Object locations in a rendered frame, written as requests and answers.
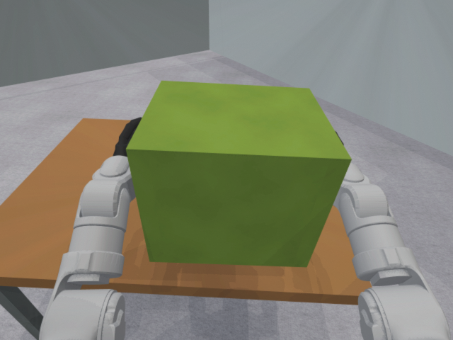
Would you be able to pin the table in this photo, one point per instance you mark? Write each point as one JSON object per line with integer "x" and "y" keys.
{"x": 36, "y": 226}

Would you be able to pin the left robot forearm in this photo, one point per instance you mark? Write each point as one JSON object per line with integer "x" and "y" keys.
{"x": 95, "y": 251}

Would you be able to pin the robot left upper arm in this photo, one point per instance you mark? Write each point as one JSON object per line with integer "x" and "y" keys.
{"x": 97, "y": 314}

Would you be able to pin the robot right upper arm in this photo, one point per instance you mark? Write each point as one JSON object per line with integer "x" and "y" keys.
{"x": 401, "y": 312}

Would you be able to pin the carton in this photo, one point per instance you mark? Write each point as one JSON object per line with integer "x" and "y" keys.
{"x": 234, "y": 174}

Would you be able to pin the robot left hand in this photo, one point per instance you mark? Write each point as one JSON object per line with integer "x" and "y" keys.
{"x": 125, "y": 137}

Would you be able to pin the right robot forearm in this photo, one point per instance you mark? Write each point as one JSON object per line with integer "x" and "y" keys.
{"x": 380, "y": 255}

